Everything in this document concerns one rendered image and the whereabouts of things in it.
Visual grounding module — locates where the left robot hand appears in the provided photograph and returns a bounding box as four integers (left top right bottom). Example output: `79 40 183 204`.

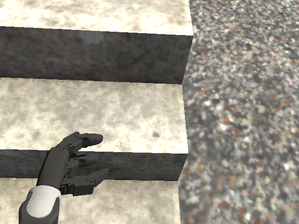
36 132 109 197

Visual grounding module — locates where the left robot forearm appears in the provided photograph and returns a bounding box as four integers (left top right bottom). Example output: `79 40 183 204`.
19 185 62 224

